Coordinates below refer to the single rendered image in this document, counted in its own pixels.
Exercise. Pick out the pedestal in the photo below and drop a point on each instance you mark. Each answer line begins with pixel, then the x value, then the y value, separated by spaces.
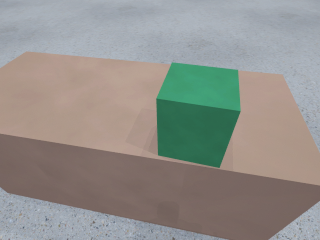
pixel 82 132

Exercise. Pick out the carton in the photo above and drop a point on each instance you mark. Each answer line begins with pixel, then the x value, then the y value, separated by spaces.
pixel 197 110

